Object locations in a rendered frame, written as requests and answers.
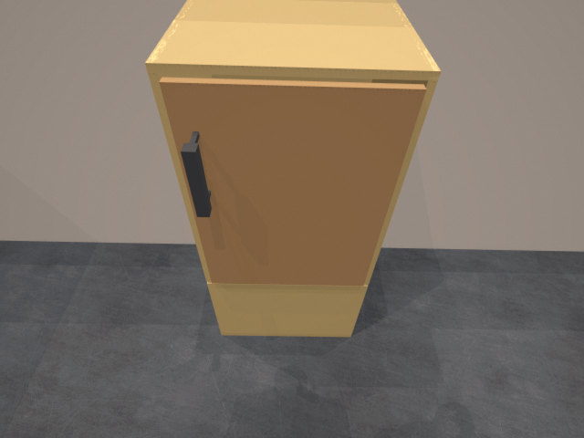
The cupboard door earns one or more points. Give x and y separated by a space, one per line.
301 173

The handle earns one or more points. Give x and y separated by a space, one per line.
193 166

